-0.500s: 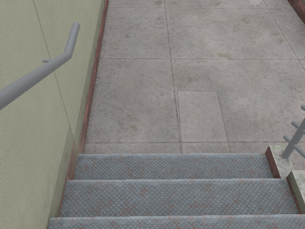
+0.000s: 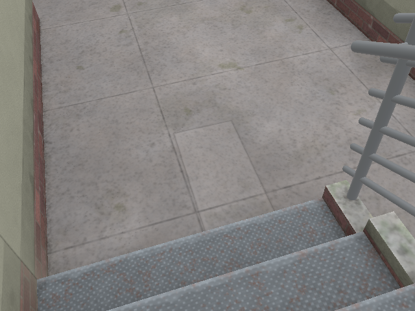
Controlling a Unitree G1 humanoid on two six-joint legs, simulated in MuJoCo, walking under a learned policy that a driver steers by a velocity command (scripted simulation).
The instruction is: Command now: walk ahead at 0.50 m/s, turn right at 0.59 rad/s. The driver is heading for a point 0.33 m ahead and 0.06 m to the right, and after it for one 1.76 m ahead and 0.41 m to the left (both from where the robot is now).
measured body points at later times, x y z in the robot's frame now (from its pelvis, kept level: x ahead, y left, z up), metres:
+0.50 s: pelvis +0.25 +0.07 -0.14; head +0.27 +0.09 +0.31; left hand +0.49 +0.26 -0.24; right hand +0.10 -0.11 -0.27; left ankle +0.20 +0.17 -0.87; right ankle +0.40 -0.10 -0.80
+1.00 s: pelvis +0.48 +0.11 -0.22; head +0.50 +0.12 +0.23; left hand +0.39 +0.37 -0.36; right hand +0.70 -0.13 -0.31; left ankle +0.59 +0.25 -0.94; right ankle +0.38 -0.09 -0.87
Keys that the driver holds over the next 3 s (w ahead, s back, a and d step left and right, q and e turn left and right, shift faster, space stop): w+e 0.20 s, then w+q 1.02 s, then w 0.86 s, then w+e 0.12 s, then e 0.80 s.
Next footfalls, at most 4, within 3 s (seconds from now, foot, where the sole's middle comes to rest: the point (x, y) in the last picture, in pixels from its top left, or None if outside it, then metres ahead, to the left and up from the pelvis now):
0.20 left None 0.24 0.16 -0.91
0.60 right None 0.42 -0.09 -0.91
1.04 left None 0.59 0.23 -1.07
1.56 right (193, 255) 0.95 0.17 -1.24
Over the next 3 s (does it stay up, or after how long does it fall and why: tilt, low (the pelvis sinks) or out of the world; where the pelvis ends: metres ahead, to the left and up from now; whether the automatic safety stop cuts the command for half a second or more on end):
stays up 1.38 0.52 -0.62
